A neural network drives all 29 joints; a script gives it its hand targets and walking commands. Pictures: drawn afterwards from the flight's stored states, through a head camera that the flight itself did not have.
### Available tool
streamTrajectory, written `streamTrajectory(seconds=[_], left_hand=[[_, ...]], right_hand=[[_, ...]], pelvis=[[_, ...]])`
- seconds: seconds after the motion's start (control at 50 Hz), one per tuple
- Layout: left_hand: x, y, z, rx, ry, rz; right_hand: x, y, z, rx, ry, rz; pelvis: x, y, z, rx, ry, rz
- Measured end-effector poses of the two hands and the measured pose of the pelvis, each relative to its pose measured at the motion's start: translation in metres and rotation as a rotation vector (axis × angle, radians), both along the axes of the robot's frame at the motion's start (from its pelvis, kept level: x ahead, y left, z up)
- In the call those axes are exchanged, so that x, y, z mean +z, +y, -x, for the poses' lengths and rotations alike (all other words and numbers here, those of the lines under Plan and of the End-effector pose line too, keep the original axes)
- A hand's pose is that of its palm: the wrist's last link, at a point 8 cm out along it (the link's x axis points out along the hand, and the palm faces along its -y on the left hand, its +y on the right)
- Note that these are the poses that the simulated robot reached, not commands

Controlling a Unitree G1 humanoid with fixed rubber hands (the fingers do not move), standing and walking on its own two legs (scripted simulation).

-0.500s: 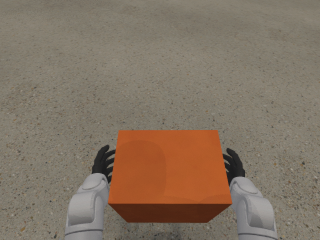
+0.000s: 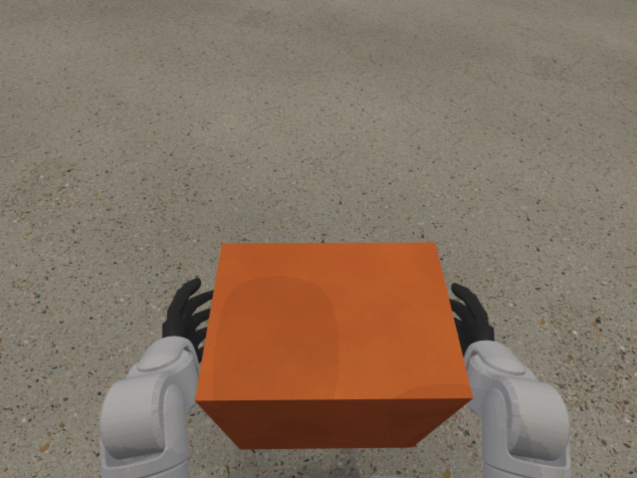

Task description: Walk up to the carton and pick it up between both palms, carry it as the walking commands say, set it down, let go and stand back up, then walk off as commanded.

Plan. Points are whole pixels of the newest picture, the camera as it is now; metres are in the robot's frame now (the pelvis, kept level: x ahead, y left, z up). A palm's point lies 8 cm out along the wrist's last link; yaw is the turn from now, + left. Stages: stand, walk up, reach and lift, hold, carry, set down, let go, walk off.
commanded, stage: carry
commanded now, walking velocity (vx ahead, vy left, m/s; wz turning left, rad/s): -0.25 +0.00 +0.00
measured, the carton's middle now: (327, 356) +0.26 -0.01 +0.02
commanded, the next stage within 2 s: none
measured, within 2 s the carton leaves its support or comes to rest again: neither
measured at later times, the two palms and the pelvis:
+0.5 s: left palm (170, 407) +0.19 +0.16 +0.06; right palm (489, 405) +0.17 -0.16 +0.07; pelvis -0.06 +0.00 -0.01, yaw +0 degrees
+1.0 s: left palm out of the picture +0.13 +0.17 +0.07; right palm out of the picture +0.10 -0.15 +0.07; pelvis -0.13 +0.03 -0.01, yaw -2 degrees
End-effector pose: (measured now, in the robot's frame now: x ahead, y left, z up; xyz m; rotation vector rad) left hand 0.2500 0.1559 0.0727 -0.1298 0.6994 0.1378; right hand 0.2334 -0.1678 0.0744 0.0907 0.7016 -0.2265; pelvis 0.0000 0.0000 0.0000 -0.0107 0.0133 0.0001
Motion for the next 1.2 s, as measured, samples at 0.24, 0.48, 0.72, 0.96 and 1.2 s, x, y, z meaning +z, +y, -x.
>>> streamTrajectory(seconds=[0.24,0.48,0.72,0.96,1.2], left_hand=[[0.000,-0.008,0.029,0.002,0.015,-0.012],[-0.008,0.000,0.059,0.014,0.012,0.028],[-0.009,0.005,0.084,-0.027,-0.002,0.009],[-0.002,0.008,0.121,-0.035,-0.007,-0.015],[0.000,0.032,0.154,-0.060,-0.026,0.014]], right_hand=[[-0.004,-0.008,0.029,-0.004,0.016,-0.014],[-0.001,0.001,0.056,0.002,0.014,0.018],[-0.007,0.006,0.095,-0.039,0.001,0.001],[-0.008,0.009,0.134,-0.046,-0.003,-0.023],[0.002,0.033,0.175,-0.070,-0.021,0.007]], pelvis=[[-0.003,-0.006,0.028,0.000,0.016,-0.009],[-0.007,0.000,0.057,0.010,0.020,-0.011],[-0.013,0.014,0.090,-0.035,0.024,0.019],[-0.008,0.021,0.128,-0.040,0.034,-0.002],[-0.007,0.049,0.164,-0.068,0.028,0.024]])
